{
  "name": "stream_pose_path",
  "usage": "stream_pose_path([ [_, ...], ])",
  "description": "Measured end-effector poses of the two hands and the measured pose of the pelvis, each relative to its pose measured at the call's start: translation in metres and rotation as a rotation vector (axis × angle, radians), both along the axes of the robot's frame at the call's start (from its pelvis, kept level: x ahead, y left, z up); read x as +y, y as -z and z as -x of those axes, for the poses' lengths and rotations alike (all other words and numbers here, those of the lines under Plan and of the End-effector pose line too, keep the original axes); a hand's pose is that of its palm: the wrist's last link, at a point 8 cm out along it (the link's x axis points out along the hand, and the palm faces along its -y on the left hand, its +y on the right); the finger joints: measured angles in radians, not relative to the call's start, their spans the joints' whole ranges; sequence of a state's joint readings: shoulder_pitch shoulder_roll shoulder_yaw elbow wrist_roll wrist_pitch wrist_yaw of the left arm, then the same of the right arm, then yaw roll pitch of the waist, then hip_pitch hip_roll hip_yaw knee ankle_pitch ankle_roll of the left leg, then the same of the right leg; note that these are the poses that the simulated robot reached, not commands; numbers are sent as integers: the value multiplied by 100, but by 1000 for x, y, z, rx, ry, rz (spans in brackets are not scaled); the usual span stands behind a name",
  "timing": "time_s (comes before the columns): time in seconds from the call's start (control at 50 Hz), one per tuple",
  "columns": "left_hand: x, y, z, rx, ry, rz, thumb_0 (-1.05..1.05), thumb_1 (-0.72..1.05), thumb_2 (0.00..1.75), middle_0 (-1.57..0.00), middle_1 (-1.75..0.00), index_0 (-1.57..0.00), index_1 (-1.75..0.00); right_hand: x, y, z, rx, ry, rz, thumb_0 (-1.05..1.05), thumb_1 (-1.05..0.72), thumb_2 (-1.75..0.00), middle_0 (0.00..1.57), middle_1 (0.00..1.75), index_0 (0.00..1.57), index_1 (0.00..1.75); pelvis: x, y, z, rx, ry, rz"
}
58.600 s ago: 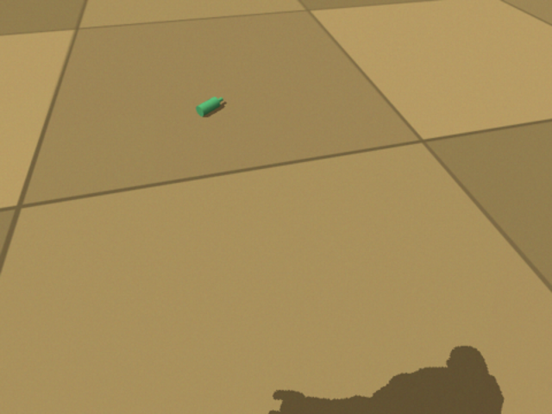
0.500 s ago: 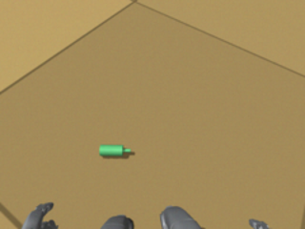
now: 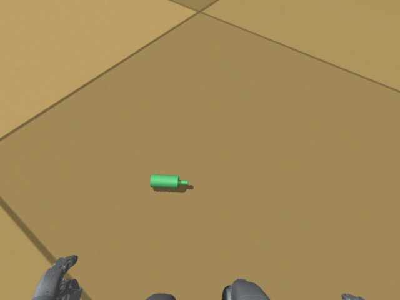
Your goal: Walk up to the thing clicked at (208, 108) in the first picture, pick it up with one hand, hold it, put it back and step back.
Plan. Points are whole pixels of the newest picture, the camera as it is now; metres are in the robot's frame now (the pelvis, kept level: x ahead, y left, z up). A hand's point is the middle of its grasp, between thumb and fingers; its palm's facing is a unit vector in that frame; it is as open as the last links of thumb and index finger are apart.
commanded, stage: step back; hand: left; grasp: from above
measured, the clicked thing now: (169, 181) +0.70 +0.18 -0.72
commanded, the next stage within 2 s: none
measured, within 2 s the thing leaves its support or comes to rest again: neither
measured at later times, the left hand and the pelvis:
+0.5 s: hand out of the picture -0.09 +0.24 -0.13, palm faces -0.06 -0.91 -0.40, open 7.4 cm; pelvis -0.17 -0.02 +0.00, yaw -5 degrees
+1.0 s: hand out of the picture -0.24 +0.25 -0.14, palm faces -0.07 -0.92 -0.39, open 7.4 cm; pelvis -0.35 -0.02 +0.00, yaw -5 degrees
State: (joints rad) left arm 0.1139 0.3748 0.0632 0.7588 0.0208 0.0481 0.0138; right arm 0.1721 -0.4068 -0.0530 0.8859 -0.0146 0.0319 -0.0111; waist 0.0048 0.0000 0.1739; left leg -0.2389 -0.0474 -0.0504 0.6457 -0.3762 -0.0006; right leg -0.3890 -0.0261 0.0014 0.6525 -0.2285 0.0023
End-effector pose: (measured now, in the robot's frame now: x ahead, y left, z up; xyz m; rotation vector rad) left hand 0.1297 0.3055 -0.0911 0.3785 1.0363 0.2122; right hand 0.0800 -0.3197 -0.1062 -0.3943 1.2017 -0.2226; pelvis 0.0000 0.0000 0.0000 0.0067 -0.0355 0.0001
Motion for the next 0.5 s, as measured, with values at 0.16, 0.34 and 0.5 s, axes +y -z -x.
stream_pose_path([
  [0.16, 10, 10, 63, 68, -36, 34, 1, 90, 90, -20, -30, -20, -30, 17, -23, 49, -25, -8, 5, 1, -90, -90, 21, 30, 20, 30, 5, -11, 48, -9, 25, 25],
  [0.34, 0, 17, 148, 168, -8, 11, 1, 90, 90, -20, -30, -20, -30, -2, -23, 86, -134, -2, 10, 1, -90, -90, 21, 30, 20, 30, -9, -4, 111, -4, 89, 23],
  [0.5, -24, 3, 224, 175, -14, -5, 1, 90, 90, -21, -30, -21, -30, -24, -4, 154, -100, 54, -26, 1, -90, -90, 20, 30, 20, 30, -23, -4, 168, -15, 89, -6],
])
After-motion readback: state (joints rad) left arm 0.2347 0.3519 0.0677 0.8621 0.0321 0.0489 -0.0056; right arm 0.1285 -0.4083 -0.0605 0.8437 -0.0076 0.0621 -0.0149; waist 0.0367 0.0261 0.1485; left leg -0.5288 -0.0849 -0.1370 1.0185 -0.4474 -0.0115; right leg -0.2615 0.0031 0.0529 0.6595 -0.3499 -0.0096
